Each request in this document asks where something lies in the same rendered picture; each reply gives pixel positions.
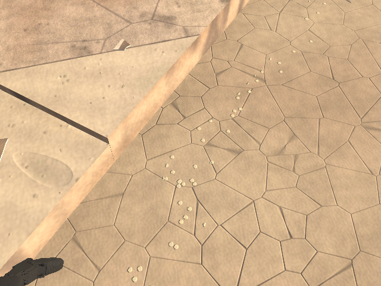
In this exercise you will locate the left robot hand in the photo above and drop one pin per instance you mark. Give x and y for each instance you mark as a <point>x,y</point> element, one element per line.
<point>29,270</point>

